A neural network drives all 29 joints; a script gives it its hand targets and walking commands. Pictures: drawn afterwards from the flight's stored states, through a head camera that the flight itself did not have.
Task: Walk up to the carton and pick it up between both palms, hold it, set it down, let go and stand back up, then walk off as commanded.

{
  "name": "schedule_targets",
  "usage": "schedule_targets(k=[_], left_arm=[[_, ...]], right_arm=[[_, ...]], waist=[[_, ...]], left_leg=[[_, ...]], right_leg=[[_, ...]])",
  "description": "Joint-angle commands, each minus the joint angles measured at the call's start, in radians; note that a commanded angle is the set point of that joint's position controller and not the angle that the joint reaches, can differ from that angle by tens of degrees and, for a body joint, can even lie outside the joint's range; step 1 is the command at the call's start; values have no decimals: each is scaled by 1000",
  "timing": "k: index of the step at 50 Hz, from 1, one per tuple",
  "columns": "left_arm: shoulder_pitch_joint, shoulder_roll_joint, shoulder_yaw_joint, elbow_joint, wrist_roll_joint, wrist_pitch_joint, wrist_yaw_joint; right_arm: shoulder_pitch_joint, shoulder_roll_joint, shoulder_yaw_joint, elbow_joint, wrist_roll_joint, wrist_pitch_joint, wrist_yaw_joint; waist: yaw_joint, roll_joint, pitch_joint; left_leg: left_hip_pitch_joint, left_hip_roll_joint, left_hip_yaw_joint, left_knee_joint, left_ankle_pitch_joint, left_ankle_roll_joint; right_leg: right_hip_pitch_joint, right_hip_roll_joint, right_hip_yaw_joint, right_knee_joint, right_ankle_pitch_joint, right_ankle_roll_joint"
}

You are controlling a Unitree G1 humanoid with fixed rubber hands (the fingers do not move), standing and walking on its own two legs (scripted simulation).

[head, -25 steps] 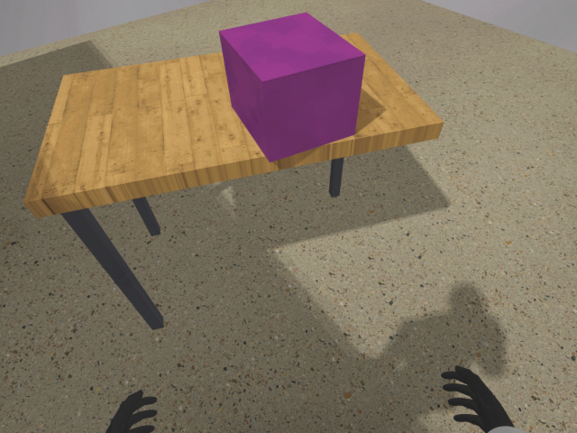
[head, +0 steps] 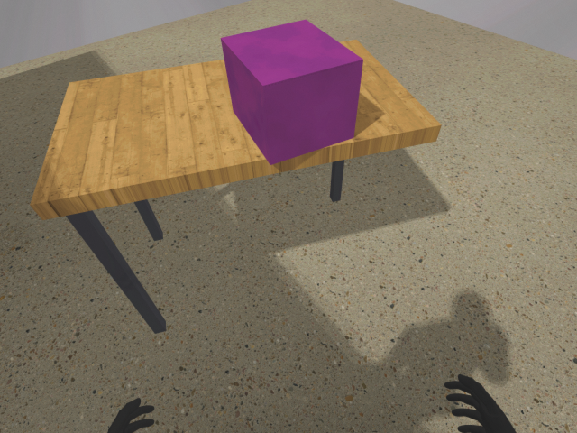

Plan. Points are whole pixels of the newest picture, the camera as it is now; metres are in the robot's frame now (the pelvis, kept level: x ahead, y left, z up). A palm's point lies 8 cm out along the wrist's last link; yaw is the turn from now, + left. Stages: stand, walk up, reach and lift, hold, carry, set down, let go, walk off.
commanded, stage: stand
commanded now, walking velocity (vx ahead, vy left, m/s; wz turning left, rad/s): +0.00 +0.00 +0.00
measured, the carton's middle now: (288, 89) +0.83 +0.01 +0.06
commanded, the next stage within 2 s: walk up in 0.50 s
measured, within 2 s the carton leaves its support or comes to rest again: neither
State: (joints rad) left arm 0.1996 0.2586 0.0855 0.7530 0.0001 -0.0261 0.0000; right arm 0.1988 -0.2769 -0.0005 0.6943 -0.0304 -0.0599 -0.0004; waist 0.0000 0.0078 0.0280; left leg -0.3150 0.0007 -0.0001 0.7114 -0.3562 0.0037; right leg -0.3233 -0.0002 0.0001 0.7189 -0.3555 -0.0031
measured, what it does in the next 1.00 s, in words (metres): lifts its right foot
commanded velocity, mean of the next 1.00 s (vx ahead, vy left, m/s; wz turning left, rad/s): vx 0.00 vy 0.00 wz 0.00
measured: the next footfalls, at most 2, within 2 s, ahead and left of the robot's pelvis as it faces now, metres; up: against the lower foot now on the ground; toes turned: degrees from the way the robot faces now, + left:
right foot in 1.06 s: +0.20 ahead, -0.18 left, +0.00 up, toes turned +3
left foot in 1.44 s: +0.13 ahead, -0.02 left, +0.00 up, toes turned +6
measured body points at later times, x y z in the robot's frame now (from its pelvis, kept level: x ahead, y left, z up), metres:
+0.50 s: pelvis -0.01 +0.01 +0.00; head -0.01 +0.01 +0.45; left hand +0.11 +0.28 -0.11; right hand +0.12 -0.25 -0.10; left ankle +0.02 +0.12 -0.72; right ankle +0.02 -0.12 -0.72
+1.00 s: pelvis +0.03 -0.07 +0.00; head +0.04 -0.07 +0.45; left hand +0.15 +0.26 -0.10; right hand +0.07 -0.39 -0.10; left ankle +0.02 +0.12 -0.71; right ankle +0.14 -0.17 -0.69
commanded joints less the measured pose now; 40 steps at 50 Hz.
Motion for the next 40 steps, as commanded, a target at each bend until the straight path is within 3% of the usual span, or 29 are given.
schedule_targets(k=[1, 3, 4, 5, 8, 9, 12, 13, 15, 16, 17, 19, 20, 21, 23, 24, 25, 26, 27, 29, 32, 33, 34, 35, 36, 37, 38, 39, 40], left_arm=[[-85, 262, 40, -5, 15, -29, 3], [-77, 274, 45, -2, 16, -24, 2], [-64, 251, 40, -10, 15, -28, 1], [-93, 263, 39, 1, 19, -31, 4], [-98, 240, 41, -15, 11, -25, -8], [-101, 267, 41, -1, 17, -24, -3], [-112, 249, 31, 23, 23, -20, 5], [-93, 258, 30, 16, 21, -25, 6], [-103, 248, 25, 14, 21, -24, 2], [-116, 235, 28, 13, 7, -24, -7], [-119, 240, 32, 17, 7, -14, -5], [-96, 252, 28, 27, 22, -25, -3], [-117, 264, 31, 33, 18, -25, 1], [-91, 254, 30, 32, 2, -22, -3], [-94, 240, 23, 37, 1, -26, 2], [-84, 236, 16, 59, 7, -32, 0], [-89, 246, 26, 43, 4, -22, 2], [-98, 268, 32, 66, 7, -11, 0], [-103, 233, 22, 58, 6, -9, -7], [-102, 247, 30, 55, 8, -18, -8], [-112, 285, 41, 66, 15, -17, 0], [-72, 256, 32, 67, 5, -23, -4], [-80, 251, 20, 71, 4, -26, -2], [-68, 351, 61, -3, 49, -21, -31], [-127, 321, 69, -29, 69, -14, -45], [-172, 313, 58, -65, 80, -5, -53], [-207, 340, 65, -74, 82, 1, -57], [-184, 346, 83, -86, 75, -5, -55], [-136, 345, 79, -67, 69, -10, -58]], right_arm=[[-71, -253, -79, 27, 3, -29, -19], [-62, -249, -71, 28, 7, -25, -5], [-87, -258, -81, 32, 2, -25, -15], [-84, -225, -66, 23, 7, -24, -11], [-126, -256, -73, 24, 10, -23, -15], [-105, -235, -66, 23, 9, -14, -5], [-80, -243, -61, 42, 2, -5, -18], [-71, -247, -74, 46, 12, -5, -14], [-62, -243, -62, 45, 1, -6, -12], [-40, -248, -67, 81, 10, -14, -11], [-51, -286, -77, 80, 6, -19, -15], [-64, -254, -70, 75, 6, -22, -11], [-97, -250, -69, 68, 8, -25, -8], [-86, -266, -65, 80, 4, -21, -5], [-64, -269, -82, 94, 4, -21, -14], [-89, -284, -85, 87, 4, -12, -10], [-107, -311, -89, 78, 3, -16, -9], [-131, -293, -79, 88, 3, -4, -8], [-111, -274, -80, 90, 8, -12, -8], [-139, -291, -85, 92, 17, -19, -14], [-97, -255, -64, 110, 8, -11, -13], [-94, -251, -58, 114, 16, -12, -15], [-92, -266, -65, 111, 25, -15, -7], [72, -394, -124, 112, 17, -34, -8], [150, -446, -150, 122, -2, -41, -11], [218, -480, -163, 127, -16, -50, -19], [243, -495, -163, 122, 0, -65, -33], [240, -483, -167, 127, -2, -71, -35], [207, -457, -165, 102, -4, -71, -34]], waist=[[10, -37, 43], [-6, 20, -64], [19, -5, 4], [-10, -38, 45], [39, 22, -48], [16, -42, 3], [-17, -6, 64], [-8, -67, 102], [6, -14, 10], [5, -45, 46], [4, 35, 31], [-5, 10, 13], [13, -30, -14], [31, -1, -36], [8, -40, 9], [6, -28, 11], [20, 81, 12], [28, 32, 51], [33, 67, 54], [20, -6, 6], [-6, 22, 50], [19, 41, 39], [8, -9, 2], [-13, -64, -12], [-56, 31, 47], [-79, 101, 75], [-78, -7, 109], [-64, -10, 122], [-36, 25, 98]], left_leg=[[-15, 89, -128, -194, 144, 64], [51, 89, -107, -192, 152, 54], [10, 92, -130, -180, 157, 65], [-11, 112, -128, -169, 249, 70], [19, 112, -138, -218, 160, 75], [27, 98, -127, -212, 162, 74], [10, 101, -122, -188, 102, 64], [-14, 100, -126, -234, 95, 67], [-7, 103, -141, -217, 88, 63], [-6, 93, -123, -220, 69, 62], [15, 95, -129, -261, 26, 51], [8, 115, -148, -240, 102, 57], [16, 109, -137, -226, 140, 64], [56, 112, -140, -204, 169, 61], [42, 106, -136, -234, 207, 63], [47, 105, -152, -254, 194, 70], [45, 112, -168, -273, 119, 72], [-28, 142, -199, -299, 55, 76], [-18, 136, -203, -316, 53, 70], [41, 121, -151, -283, 61, 54], [35, 114, -146, -311, 109, 51], [33, 127, -178, -298, 153, 64], [54, 136, -158, -283, 159, 58], [107, 115, -298, -323, -308, 142], [195, 234, -507, -411, -498, 216], [288, 313, -652, -506, -550, 243], [317, 380, -726, -495, -490, 285], [293, 363, -721, -507, -487, 306], [326, 326, -653, -459, -370, 285]], right_leg=[[2, -79, 144, -180, 126, -97], [21, -94, 141, -164, 139, -91], [16, -88, 146, -189, 128, -86], [-3, -91, 157, -177, 174, -84], [46, -81, 116, -169, 153, -76], [12, -86, 159, -189, 135, -88], [-37, -93, 185, -237, 75, -82], [-27, -98, 144, -236, 88, -85], [41, -82, 144, -227, 61, -72], [-1, -101, 178, -223, 68, -94], [-4, -85, 147, -226, 58, -74], [17, -69, 129, -206, 100, -70], [51, -82, 124, -204, 127, -79], [41, -80, 138, -205, 99, -77], [39, -89, 124, -206, 153, -82], [31, -72, 128, -207, 132, -83], [19, -62, 107, -194, 92, -67], [29, -61, 111, -200, 42, -63], [38, -69, 112, -206, -7, -70], [37, -75, 125, -252, 78, -65], [26, -78, 134, -241, 92, -67], [70, -81, 129, -244, 129, -65], [80, -85, 115, -237, 177, -69], [-74, -19, 68, -110, -250, -62], [-261, -4, 49, 34, -291, -45], [-422, -22, 50, 251, -193, -30], [-518, -71, 128, 320, -141, -24], [-533, -73, 124, 349, -145, -21], [-565, -73, 132, 370, -117, -38]])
